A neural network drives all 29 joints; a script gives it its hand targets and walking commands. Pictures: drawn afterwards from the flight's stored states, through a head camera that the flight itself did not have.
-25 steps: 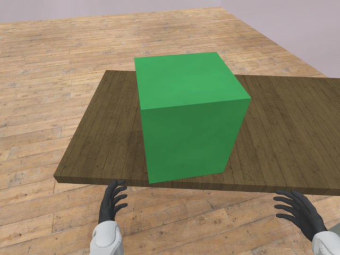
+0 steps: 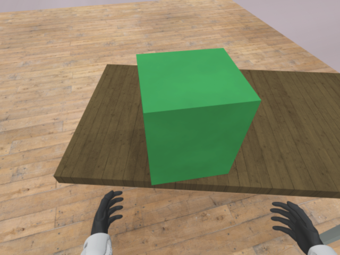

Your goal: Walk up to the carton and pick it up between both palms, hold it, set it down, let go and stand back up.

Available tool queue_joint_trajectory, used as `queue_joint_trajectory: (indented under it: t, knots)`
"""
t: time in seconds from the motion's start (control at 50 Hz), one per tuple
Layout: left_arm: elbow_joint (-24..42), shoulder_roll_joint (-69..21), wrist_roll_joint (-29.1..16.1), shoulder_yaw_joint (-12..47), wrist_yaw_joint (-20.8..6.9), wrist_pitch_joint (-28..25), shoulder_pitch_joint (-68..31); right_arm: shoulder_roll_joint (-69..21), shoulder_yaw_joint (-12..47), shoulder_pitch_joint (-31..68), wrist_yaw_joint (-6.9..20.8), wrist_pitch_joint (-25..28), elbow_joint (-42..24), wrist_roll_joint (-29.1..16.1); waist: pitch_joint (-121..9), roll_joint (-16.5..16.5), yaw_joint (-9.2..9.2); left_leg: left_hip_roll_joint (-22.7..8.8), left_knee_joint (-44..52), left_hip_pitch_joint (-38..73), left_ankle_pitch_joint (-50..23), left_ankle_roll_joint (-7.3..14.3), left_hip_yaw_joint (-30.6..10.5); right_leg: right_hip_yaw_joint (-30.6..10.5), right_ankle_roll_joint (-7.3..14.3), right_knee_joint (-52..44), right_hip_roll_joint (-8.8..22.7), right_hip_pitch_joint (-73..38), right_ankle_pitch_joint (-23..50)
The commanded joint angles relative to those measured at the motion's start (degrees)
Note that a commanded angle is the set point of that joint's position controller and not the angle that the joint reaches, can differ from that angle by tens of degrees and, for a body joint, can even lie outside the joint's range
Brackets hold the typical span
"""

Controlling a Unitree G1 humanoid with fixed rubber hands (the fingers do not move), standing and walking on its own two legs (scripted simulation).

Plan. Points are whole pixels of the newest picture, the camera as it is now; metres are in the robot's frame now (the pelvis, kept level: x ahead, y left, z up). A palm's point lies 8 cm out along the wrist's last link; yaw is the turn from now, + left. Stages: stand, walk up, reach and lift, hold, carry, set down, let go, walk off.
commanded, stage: set down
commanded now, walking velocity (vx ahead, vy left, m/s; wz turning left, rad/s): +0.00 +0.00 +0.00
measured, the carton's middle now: (186, 119) +0.46 +0.00 +0.07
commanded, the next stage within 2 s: let go in 0.34 s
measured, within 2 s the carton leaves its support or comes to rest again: neither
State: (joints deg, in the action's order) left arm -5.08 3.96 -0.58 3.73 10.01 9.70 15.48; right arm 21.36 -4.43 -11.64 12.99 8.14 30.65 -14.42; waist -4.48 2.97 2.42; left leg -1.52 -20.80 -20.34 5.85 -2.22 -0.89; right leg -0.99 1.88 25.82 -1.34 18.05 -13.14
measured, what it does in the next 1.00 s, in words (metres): stands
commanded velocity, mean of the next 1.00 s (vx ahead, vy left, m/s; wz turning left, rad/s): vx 0.00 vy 0.00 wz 0.00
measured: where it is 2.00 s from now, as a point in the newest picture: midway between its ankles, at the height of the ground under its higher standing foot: outside the picture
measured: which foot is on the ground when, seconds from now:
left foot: down 0.00-1.00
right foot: down 0.00-1.00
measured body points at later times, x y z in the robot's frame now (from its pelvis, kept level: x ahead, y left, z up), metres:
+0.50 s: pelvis +0.01 +0.00 +0.00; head +0.03 +0.02 +0.45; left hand +0.19 +0.20 -0.06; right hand +0.21 -0.25 -0.05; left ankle +0.05 +0.15 -0.74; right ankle +0.00 -0.10 -0.74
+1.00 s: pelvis +0.01 +0.01 -0.01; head +0.02 +0.03 +0.44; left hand +0.17 +0.24 -0.10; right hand +0.17 -0.25 -0.08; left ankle +0.05 +0.15 -0.74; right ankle +0.00 -0.10 -0.74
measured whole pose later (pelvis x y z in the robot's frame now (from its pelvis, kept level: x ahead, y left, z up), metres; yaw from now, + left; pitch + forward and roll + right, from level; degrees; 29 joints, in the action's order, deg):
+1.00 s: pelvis +0.01 +0.01 -0.01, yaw -1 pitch +3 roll -1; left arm -27.6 14.8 2.5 3.2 1.0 1.2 15.5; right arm 13.5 -3.1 -12.5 1.8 3.4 36.8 -5.1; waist -2.1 1.9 1.9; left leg -3.2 -29.8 -20.7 12.0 -1.7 -1.1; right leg -1.0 1.5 27.2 -3.1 15.0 -15.1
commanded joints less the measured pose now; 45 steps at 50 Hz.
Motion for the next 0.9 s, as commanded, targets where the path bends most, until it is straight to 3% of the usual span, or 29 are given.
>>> queue_joint_trajectory:
  t: [0.0,0.02,0.04,0.06,0.08,0.12,0.14,0.18,0.26,0.32,0.34,0.38,0.4,0.42,0.44,0.48,0.52,0.56,0.66,0.68,0.7,0.72,0.74,0.76,0.78,0.8,0.82,0.86,0.88]
  knots:
    - [3.9,3.6,0.2,-4.1,-1.2,-3.9,-1.8,7.0,1.3,2.2,-2.1,3.8,-12.1,-0.4,-2.2,5.1,0.85,2.7,0.1,16.2,-1.1,2.6,3.9,-4.2,-1.8,-9.4,3.0,-5.4,6.4]
    - [-0.2,4.3,-0.1,-3.8,-2.0,-3.4,-2.7,6.3,2.1,2.8,-2.5,3.5,-9.9,0.4,-0.2,5.2,-0.43,2.9,0.4,15.6,0.8,2.6,4.4,-4.7,-2.2,-9.8,3.6,-5.3,5.7]
    - [3.0,5.0,-0.4,-3.9,-1.7,-4.1,-2.9,6.4,1.7,3.6,-2.5,3.6,-11.2,0.1,-1.9,4.6,0.35,2.9,0.3,15.9,0.0,2.7,4.0,-4.4,-2.4,-9.6,3.7,-5.6,5.8]
    - [2.8,4.3,-0.4,-2.9,-1.7,-3.7,-3.5,6.8,0.4,4.6,-2.4,3.3,-10.3,1.3,-1.8,3.1,-1.22,2.3,0.2,17.0,-0.6,2.2,3.7,-3.1,-2.1,-9.3,3.1,-4.2,5.3]
    - [2.8,4.6,-0.4,-4.3,-1.7,-4.0,-3.0,5.6,1.0,3.9,-2.6,3.6,-10.3,1.7,-2.7,3.3,0.37,2.5,-0.1,17.1,-0.9,2.6,3.9,-3.8,-1.7,-9.3,3.0,-5.3,5.4]
    - [2.3,4.7,-0.7,-3.3,-1.7,-4.1,-3.3,5.7,0.9,4.0,-3.0,3.5,-10.7,2.0,-3.3,4.7,-0.65,2.3,0.0,16.7,-0.9,2.4,4.2,-2.7,-2.0,-9.3,2.6,-4.5,6.0]
    - [-0.3,4.8,-0.3,-3.4,-2.1,-3.6,-3.2,5.2,0.5,3.6,-3.6,3.2,-8.4,2.7,-1.4,1.9,-0.53,2.4,-0.2,17.0,-0.4,2.0,4.5,-3.2,-1.6,-9.5,3.1,-2.9,4.5]
    - [0.6,4.7,0.0,-3.8,-1.8,-3.8,-3.0,4.7,1.3,3.2,-3.4,3.1,-9.4,2.6,-2.1,1.9,0.64,2.5,0.0,17.9,-2.0,2.1,4.5,-3.5,-1.6,-9.5,2.5,-4.0,5.0]
    - [-4.3,5.8,-0.5,-3.8,-3.2,-3.7,-2.8,4.0,2.4,2.9,-4.3,2.9,-7.5,4.3,-0.8,3.4,-0.49,2.4,-0.3,18.3,-2.0,2.3,4.4,-2.8,-1.7,-9.9,2.1,-3.3,5.9]
    - [-0.2,7.0,-0.7,-4.0,-3.0,-5.2,-3.6,3.3,2.4,2.2,-5.0,3.4,-8.4,3.8,-2.8,1.5,0.53,2.5,-0.4,18.2,-4.4,1.6,4.7,-2.5,-2.0,-8.9,1.9,-4.4,8.4]
    - [-3.3,7.5,-1.1,-4.0,-3.7,-4.7,-3.9,2.6,2.0,3.1,-5.5,3.4,-7.0,5.4,-2.3,3.1,-0.63,2.7,-0.5,18.1,-2.7,1.7,5.0,-2.7,-2.1,-9.4,2.2,-3.9,7.0]
    - [-1.8,7.9,-0.1,-4.5,-3.1,-5.7,-2.2,2.0,3.2,1.6,-5.2,3.9,-6.1,5.1,-3.2,0.5,0.5,2.5,-1.1,19.1,-5.5,1.3,4.7,-2.5,-1.7,-8.6,1.8,-5.4,10.8]
    - [-6.7,7.8,-0.2,-3.8,-4.5,-5.0,-3.8,0.7,3.2,1.4,-6.1,3.0,-2.5,6.6,-0.5,0.9,-1.69,2.6,-0.5,18.6,-2.7,1.2,4.9,-2.8,-2.2,-9.6,2.7,-3.5,8.2]
    - [-0.9,7.9,-0.9,-4.3,-3.6,-5.7,-3.5,2.5,2.5,2.1,-5.9,3.8,-7.0,5.5,-3.1,1.6,0.47,2.5,-0.1,18.4,-5.0,1.4,4.8,-1.7,-2.1,-9.1,1.7,-5.2,9.1]
    - [-3.6,7.2,-0.1,-3.9,-3.6,-6.2,-2.1,2.7,3.2,1.7,-5.5,4.2,-6.2,5.5,-1.5,-0.2,-0.28,2.2,-0.7,19.3,-5.9,1.2,4.3,-1.5,-1.8,-8.7,1.4,-4.4,11.1]
    - [-5.0,8.5,-0.8,-4.5,-4.1,-6.0,-2.9,2.7,3.3,2.7,-6.1,4.3,-6.4,6.2,-3.4,0.3,-0.27,2.8,-1.0,19.2,-4.9,1.2,4.7,-2.1,-1.8,-8.9,1.8,-4.8,9.8]
    - [-9.9,10.3,-1.1,-4.8,-5.4,-5.6,-4.6,-0.6,4.2,2.7,-7.2,3.4,-3.4,8.1,0.6,3.3,-1.25,3.1,-0.4,17.8,-0.9,2.1,5.6,-2.7,-2.8,-9.7,2.5,-3.4,5.5]
    - [-6.0,9.6,-0.6,-4.5,-4.5,-6.3,-5.2,0.2,3.4,3.6,-7.0,3.8,-4.4,7.9,-2.2,-0.2,-0.37,2.3,-0.7,19.5,-2.8,1.4,4.8,-1.5,-1.9,-8.9,1.7,-3.3,4.9]
    - [-10.7,11.4,-0.7,-5.6,-5.9,-6.4,-5.7,-1.7,4.2,2.5,-8.3,4.1,-1.6,9.4,0.1,1.0,-1.12,2.6,-0.7,18.4,-2.0,1.2,5.4,-2.8,-2.5,-8.9,2.9,-3.9,8.6]
    - [-2.7,11.3,-1.4,-5.3,-4.8,-7.6,-6.3,0.7,2.8,3.9,-7.7,5.3,-5.6,8.6,-5.1,-0.3,-0.12,2.1,-0.8,19.8,-5.1,1.0,4.7,-1.4,-2.1,-7.8,1.7,-5.2,10.4]
    - [-10.3,11.3,-1.2,-4.7,-5.5,-6.7,-4.3,-1.6,4.0,2.6,-7.9,4.5,0.2,9.3,-1.4,-0.4,-0.66,2.6,-1.3,19.1,-3.6,0.9,5.2,-1.3,-2.3,-8.6,2.0,-3.9,8.3]
    - [-10.2,10.3,-0.7,-4.3,-5.6,-6.7,-5.8,-1.3,4.0,3.5,-7.9,4.3,-0.6,9.7,-0.6,-0.9,-1.95,2.4,-0.6,20.3,-2.0,0.8,4.6,-1.9,-1.7,-9.4,1.9,-2.1,5.6]
    - [-14.8,12.3,-1.0,-5.5,-6.9,-6.2,-6.4,-3.4,5.1,3.0,-8.8,3.9,0.4,10.8,1.0,2.2,-1.54,3.1,-0.9,18.3,0.4,1.6,5.8,-3.0,-2.2,-9.7,2.7,-2.8,4.6]
    - [-11.8,12.1,-1.0,-5.7,-6.7,-6.2,-7.8,-2.6,3.6,4.2,-9.0,4.0,-0.8,11.4,1.7,0.4,-1.92,2.7,-0.6,18.1,0.5,1.5,5.5,-2.2,-2.4,-9.4,2.6,-2.7,3.4]
    - [-10.9,12.2,-1.1,-5.6,-6.6,-6.4,-8.1,-2.9,4.1,4.8,-8.9,4.3,-1.6,10.7,-0.3,1.7,-1.13,2.4,-0.5,19.1,0.7,1.6,5.4,-2.2,-2.1,-9.3,2.2,-2.8,2.1]
    - [-10.9,12.2,-0.8,-5.8,-6.3,-6.3,-7.6,-3.2,3.8,4.0,-9.0,4.3,-0.7,10.8,0.0,-0.5,-0.1,2.2,-0.7,19.1,-0.1,1.5,5.6,-2.4,-1.9,-8.5,2.5,-2.3,3.1]
    - [-12.2,12.6,-1.4,-5.2,-6.7,-6.2,-8.9,-3.4,3.5,4.7,-9.2,4.1,0.8,11.3,0.4,-0.6,-1.57,2.7,-1.0,18.5,0.6,1.3,5.5,-2.4,-1.9,-9.1,2.8,-1.8,2.3]
    - [-9.6,14.1,-1.1,-6.7,-6.7,-6.7,-8.3,-4.0,4.1,4.6,-9.5,5.0,-1.3,11.3,-2.0,0.8,0.11,2.5,-1.6,18.2,-0.2,1.5,6.1,-2.6,-2.3,-8.0,2.7,-3.9,5.4]
    - [-21.8,23.0,4.0,-9.6,-7.5,-9.8,-0.7,9.0,-2.0,-1.3,-12.1,-0.4,6.7,19.7,-11.9,3.1,-0.23,-3.6,-10.9,14.3,-7.8,4.4,-2.8,-3.7,-0.8,0.3,4.9,-8.5,16.2]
